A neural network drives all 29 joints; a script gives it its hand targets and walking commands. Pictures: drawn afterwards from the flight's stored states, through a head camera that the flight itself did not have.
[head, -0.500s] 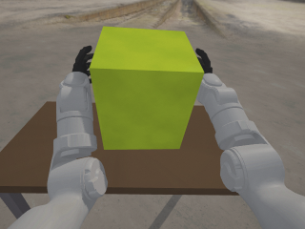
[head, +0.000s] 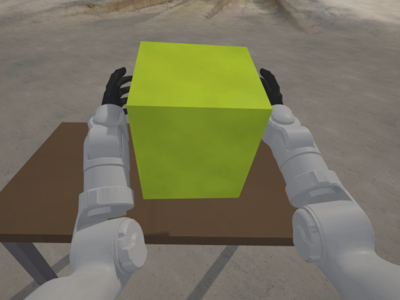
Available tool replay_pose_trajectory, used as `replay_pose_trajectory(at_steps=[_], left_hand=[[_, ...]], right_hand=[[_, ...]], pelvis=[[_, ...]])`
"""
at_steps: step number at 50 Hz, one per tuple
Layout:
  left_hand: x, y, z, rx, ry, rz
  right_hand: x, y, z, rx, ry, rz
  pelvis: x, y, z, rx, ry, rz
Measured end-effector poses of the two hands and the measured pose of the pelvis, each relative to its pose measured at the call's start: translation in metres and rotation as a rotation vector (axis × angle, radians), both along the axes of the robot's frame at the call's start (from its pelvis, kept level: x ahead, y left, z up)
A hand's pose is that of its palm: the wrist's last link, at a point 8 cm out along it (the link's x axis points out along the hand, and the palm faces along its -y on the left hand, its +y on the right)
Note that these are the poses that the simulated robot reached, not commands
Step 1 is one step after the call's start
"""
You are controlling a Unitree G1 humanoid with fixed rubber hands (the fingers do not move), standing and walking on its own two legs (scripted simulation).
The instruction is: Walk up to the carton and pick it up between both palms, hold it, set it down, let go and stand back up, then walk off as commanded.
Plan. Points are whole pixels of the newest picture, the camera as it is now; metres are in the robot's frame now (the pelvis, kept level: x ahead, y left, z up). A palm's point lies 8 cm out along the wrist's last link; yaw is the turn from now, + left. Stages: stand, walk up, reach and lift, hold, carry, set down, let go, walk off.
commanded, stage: set down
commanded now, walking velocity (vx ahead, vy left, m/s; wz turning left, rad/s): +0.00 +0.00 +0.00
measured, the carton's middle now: (193, 125) +0.40 +0.02 +0.21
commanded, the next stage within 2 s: none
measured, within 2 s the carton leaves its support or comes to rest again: neither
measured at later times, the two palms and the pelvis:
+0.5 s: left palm (113, 130) +0.38 +0.18 +0.21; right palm (258, 118) +0.41 -0.11 +0.22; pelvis -0.01 +0.00 +0.00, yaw +0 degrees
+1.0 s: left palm (118, 143) +0.39 +0.18 +0.17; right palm (253, 127) +0.44 -0.11 +0.18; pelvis +0.00 +0.00 +0.00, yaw -1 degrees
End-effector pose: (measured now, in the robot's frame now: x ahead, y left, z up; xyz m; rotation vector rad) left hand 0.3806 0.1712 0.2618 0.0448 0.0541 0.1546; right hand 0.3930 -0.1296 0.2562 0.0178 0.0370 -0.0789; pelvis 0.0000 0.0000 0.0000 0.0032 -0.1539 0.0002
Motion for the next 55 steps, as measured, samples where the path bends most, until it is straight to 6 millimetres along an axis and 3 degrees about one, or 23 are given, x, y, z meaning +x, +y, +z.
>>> replay_pose_trajectory(at_steps=[10,16,37,47,55], left_hand=[[-0.001,0.015,-0.02,-0.031,0.029,0.027],[0.002,0.019,-0.041,-0.058,0.069,0.04],[0.013,0.003,-0.063,-0.027,0.099,0.064],[0.013,0.011,-0.079,-0.048,0.122,0.106],[0.016,0.013,-0.103,-0.062,0.148,0.12]], right_hand=[[0.006,0.016,-0.008,-0.002,0.021,0.021],[0.012,0.02,-0.024,-0.001,0.056,0.032],[0.028,0.005,-0.052,-0.01,0.077,0.053],[0.04,0.014,-0.064,-0.021,0.101,0.094],[0.048,0.017,-0.084,-0.028,0.125,0.108]], pelvis=[[-0.006,0.002,0.001,-0.005,0.022,-0.008],[-0.01,0.002,0.001,-0.006,0.04,-0.005],[0.0,0.002,0.002,-0.003,0.084,-0.025],[0.004,-0.002,0.002,-0.002,0.115,-0.022],[0.007,-0.005,0.002,-0.003,0.16,-0.021]])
